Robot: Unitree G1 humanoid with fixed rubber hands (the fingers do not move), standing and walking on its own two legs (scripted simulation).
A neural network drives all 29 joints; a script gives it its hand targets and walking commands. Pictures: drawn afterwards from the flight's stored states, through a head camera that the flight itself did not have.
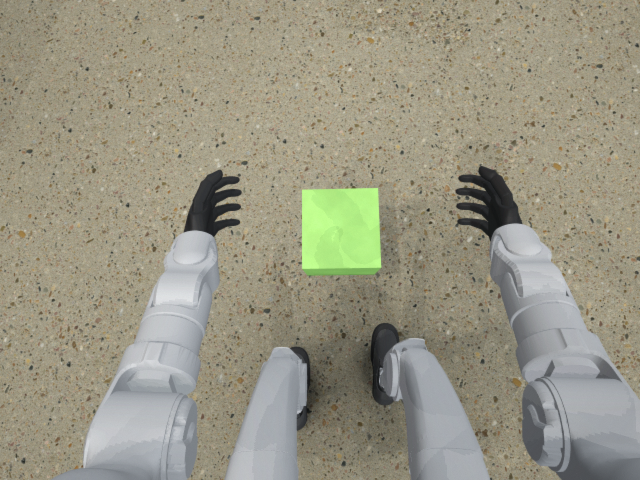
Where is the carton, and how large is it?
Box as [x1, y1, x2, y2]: [302, 188, 380, 275]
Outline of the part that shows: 377,188 302,190 302,268 308,275 373,274 380,268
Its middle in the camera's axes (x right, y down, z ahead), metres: +0.05 +0.00 +1.01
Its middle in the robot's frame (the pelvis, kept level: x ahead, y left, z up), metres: +0.48 +0.00 -0.60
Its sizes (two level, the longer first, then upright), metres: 0.194 0.185 0.177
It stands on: the floor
